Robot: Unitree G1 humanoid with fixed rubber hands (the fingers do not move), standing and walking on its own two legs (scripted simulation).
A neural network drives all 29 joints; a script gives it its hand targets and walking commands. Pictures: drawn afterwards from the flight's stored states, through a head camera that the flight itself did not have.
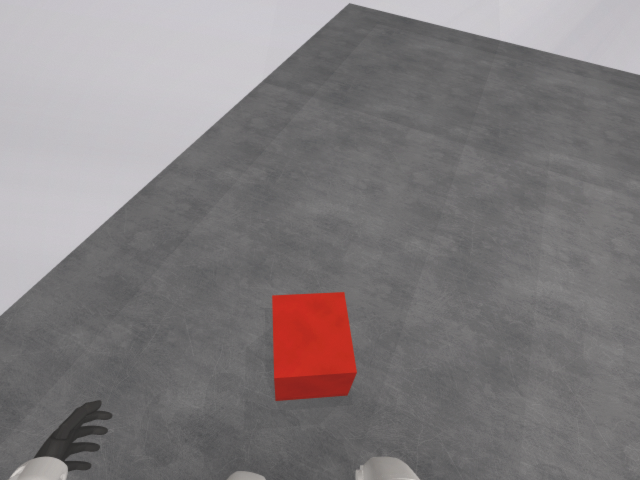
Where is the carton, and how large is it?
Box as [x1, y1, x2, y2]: [272, 292, 356, 400]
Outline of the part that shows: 343,292 272,295 274,383 276,400 347,394 356,370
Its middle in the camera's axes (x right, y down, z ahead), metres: -0.02 +0.32 +1.17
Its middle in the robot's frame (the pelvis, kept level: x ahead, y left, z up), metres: +0.56 +0.00 -0.64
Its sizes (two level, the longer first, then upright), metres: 0.250 0.221 0.200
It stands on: the floor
